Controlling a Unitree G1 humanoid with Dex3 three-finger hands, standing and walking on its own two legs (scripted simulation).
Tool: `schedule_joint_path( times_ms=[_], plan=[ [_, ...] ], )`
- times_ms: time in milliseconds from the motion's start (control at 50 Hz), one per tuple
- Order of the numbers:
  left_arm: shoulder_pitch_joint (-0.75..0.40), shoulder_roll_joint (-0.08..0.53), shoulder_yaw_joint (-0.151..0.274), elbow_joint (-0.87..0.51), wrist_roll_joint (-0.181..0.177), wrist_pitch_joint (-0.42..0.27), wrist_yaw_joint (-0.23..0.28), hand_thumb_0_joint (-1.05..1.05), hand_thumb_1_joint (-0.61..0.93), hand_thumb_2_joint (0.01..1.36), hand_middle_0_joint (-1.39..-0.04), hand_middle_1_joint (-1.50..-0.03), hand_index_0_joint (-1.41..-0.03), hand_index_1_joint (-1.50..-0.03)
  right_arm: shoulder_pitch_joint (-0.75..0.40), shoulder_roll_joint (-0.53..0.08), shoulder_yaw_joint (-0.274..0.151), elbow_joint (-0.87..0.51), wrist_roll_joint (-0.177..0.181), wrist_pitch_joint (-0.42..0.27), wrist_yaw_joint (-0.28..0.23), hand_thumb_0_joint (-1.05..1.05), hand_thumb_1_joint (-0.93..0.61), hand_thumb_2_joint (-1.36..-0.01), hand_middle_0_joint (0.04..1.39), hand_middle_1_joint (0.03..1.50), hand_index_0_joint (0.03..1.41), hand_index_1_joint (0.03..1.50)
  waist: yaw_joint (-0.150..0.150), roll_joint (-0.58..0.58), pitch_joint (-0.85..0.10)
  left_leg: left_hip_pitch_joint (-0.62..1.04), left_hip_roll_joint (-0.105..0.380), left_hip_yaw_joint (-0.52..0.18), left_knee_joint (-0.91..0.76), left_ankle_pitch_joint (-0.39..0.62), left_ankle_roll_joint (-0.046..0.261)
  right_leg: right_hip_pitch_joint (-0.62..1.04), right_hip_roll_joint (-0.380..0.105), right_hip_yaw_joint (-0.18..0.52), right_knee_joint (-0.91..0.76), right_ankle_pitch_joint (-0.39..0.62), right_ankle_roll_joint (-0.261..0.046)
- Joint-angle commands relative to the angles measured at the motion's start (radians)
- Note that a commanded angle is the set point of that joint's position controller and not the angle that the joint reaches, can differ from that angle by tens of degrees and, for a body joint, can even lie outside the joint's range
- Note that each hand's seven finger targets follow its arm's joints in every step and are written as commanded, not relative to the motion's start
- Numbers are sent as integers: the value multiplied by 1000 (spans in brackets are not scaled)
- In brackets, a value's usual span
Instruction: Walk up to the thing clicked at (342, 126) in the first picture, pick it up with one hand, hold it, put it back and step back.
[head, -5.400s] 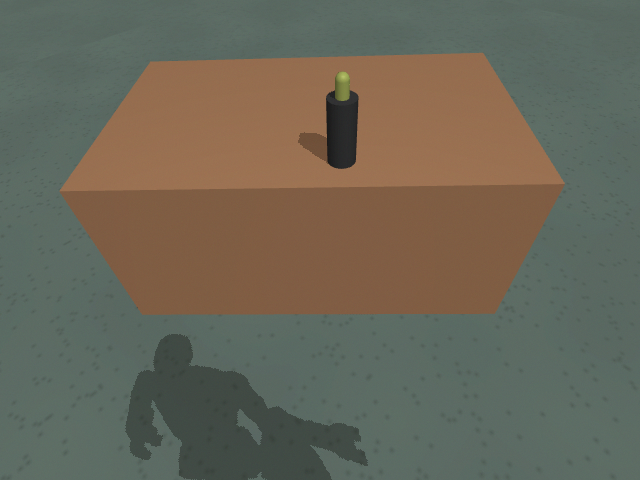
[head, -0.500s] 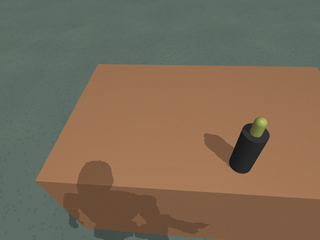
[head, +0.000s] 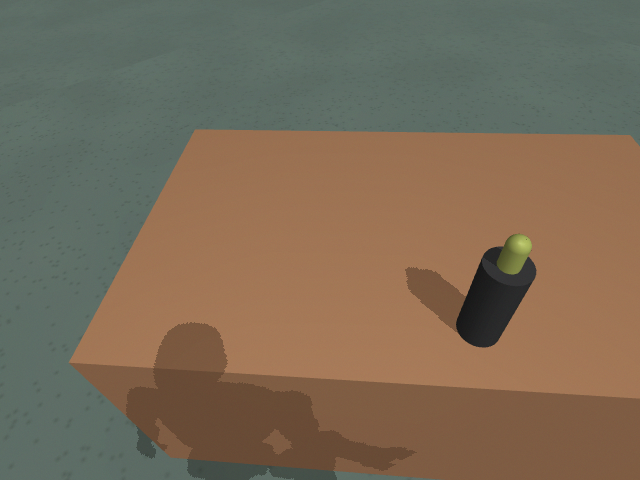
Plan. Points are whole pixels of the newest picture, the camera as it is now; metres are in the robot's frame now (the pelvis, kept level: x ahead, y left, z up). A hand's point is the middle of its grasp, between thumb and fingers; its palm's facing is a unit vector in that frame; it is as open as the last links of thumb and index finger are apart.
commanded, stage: stand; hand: right
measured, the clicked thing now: (497, 289) +0.44 -0.25 -0.06
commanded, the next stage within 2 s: rise first in 0.70 s
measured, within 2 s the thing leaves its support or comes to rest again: neither
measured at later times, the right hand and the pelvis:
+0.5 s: hand out of the picture +0.07 -0.25 -0.16, palm faces -0.03 +0.94 -0.33, open 7.4 cm; pelvis +0.00 +0.00 +0.00, yaw +0 degrees
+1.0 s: hand out of the picture +0.16 -0.24 -0.14, palm faces +0.16 +0.94 -0.32, open 9.9 cm; pelvis +0.00 +0.01 -0.01, yaw -1 degrees
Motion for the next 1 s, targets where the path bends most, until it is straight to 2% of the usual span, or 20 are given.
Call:
schedule_joint_path(
  times_ms=[0, 20, 120, 160, 460, 640, 700, 760, 780, 800, 820, 840, 860, 880, 900, 920, 960, 980],
  plan=[
    [-42, 220, 45, -61, 0, -21, 15, 0, 900, 900, -200, -300, -200, -301, -41, -213, -41, -58, -1, -24, -11, 0, -900, -900, 200, 300, 200, 300, 3, -3, -65, -36, 115, -87, -47, 93, 35, 52, -118, 104, -44, 92, -25],
    [-47, 219, 44, -63, 2, -22, 15, 0, 900, 900, -200, -300, -200, -301, -39, -211, -39, -59, -1, -24, -10, 0, -900, -900, 200, 300, 200, 300, 2, -7, -72, -37, 116, -86, -44, 111, 36, 53, -119, 106, -44, 114, -23],
    [-39, 220, 43, -62, 0, -21, 15, 0, 900, 900, -200, -300, -200, -301, -39, -214, -40, -56, -1, -24, -11, 0, -900, -900, 200, 300, 200, 300, 4, -3, -62, -41, 113, -86, -46, 103, 33, 47, -117, 103, -46, 101, -23],
    [-40, 224, 46, -65, 1, -21, 16, 0, 900, 900, -200, -300, -200, -301, -34, -214, -41, -58, -1, -24, -12, 0, -900, -900, 200, 300, 200, 300, 2, -3, -75, -31, 115, -83, -44, 124, 35, 56, -120, 104, -37, 132, -27],
    [-35, 216, 42, -61, -1, -21, 14, 0, 900, 900, -200, -300, -200, -301, -30, -207, -38, -59, 1, -24, -11, 0, -900, -900, 200, 300, 200, 300, 1, -9, -50, -36, 111, -83, -50, 107, 36, 42, -118, 105, -47, 120, -25],
    [-31, 217, 45, -64, -1, -19, 14, 0, 900, 900, -200, -300, -200, -301, -38, -214, -39, -63, 0, -26, -13, 0, -900, -900, 200, 300, 200, 300, 7, 3, -64, -25, 116, -83, -48, 129, 34, 53, -118, 104, -34, 129, -26],
    [-35, 213, 44, -66, 1, -19, 15, 0, 900, 900, -200, -300, -200, -301, -30, -213, -40, -66, 1, -25, -13, 0, -900, -900, 200, 300, 200, 300, 1, -1, -71, -23, 114, -79, -42, 128, 36, 56, -120, 105, -37, 142, -26],
    [-34, 218, 43, -63, 0, -20, 15, 0, 900, 900, -200, -300, -200, -301, -34, -208, -39, -64, 0, -24, -11, 0, -900, -900, 200, 300, 200, 300, 2, -13, -64, -28, 113, -84, -47, 112, 35, 53, -118, 102, -40, 119, -24],
    [-29, 214, 42, -62, -1, -20, 15, 0, 820, 820, -120, -220, -120, -221, -35, -212, -38, -64, 0, -23, -12, 0, -820, -820, 120, 220, 120, 220, 5, -7, -52, -33, 110, -81, -45, 104, 36, 44, -118, 104, -44, 116, -22],
    [-380, 60, 36, -413, -87, -134, 24, 0, 740, 740, -40, -140, -40, -141, -386, -36, -12, -415, 72, -101, -22, 0, -740, -740, 74, 140, 64, 140, 17, -96, -74, -163, -26, 22, 77, 63, 29, -72, 9, 4, 55, 39, -12],
    [-334, 87, 19, -458, -111, -150, 45, 0, 660, 660, -17, -60, -9, -61, -365, -71, -16, -477, 113, -144, -45, 0, -660, -660, 71, 60, 64, 60, -18, -34, -99, -99, -36, 33, 36, -19, 38, -16, -4, 15, 8, -30, -8],
    [-227, 162, 65, -350, -105, -141, 62, 0, 580, 580, -14, -34, 0, -50, -240, -158, -69, -333, 101, -136, -64, 0, -580, -580, 68, 47, 63, 47, -19, 1, -48, -107, -36, 38, 21, -44, 33, -44, 0, 14, 5, -52, -17],
    [-137, 211, 122, -282, -107, -123, 67, 0, 500, 500, -13, -37, -1, -51, -176, -186, -107, -250, 99, -116, -71, 0, -500, -500, 70, 46, 64, 46, 2, 8, -17, -150, -35, 43, 50, -27, 26, -59, 8, 5, 25, -42, -16],
    [-111, 211, 151, -324, -105, -114, 75, 0, 420, 420, -14, -40, -5, -51, -172, -212, -152, -250, 95, -111, -80, 0, -420, -420, 68, 48, 63, 47, 3, 29, -121, -117, -29, 42, 73, 47, 20, -38, 12, 5, 55, 38, -17],
    [-99, 198, 144, -353, -103, -117, 86, 0, 340, 340, -19, -38, -8, -50, -162, -221, -166, -286, 93, -121, -91, 0, -340, -340, 69, 47, 63, 47, 4, 4, -209, -88, -23, 38, 88, 122, 21, -11, 16, 5, 81, 119, -16],
    [-133, 170, 125, -360, -98, -123, 90, 0, 286, 277, -24, -43, -18, -50, -168, -219, -172, -325, 86, -129, -97, 0, -295, -260, 72, 45, 63, 45, -9, -6, -253, -85, -20, 34, 107, 154, 25, -2, 13, 7, 96, 160, -12],
    [-34, 146, 164, -283, -68, -105, 88, 0, 214, 229, -26, -45, -29, -42, -36, -199, -204, -296, 65, -115, -95, 0, -178, -199, 67, 48, 61, 47, -23, -29, -220, -114, -21, 23, 119, 189, 29, -41, 22, 1, 110, 194, -17],
    [-7, 133, 184, -285, -51, -100, 80, 0, 139, 200, -33, -49, -39, -43, 30, -194, -237, -314, 52, -106, -89, 0, -133, -186, 67, 48, 62, 48, -28, -30, -243, -110, -22, 27, 131, 215, 27, -44, 23, 1, 113, 214, -20]
  ],
)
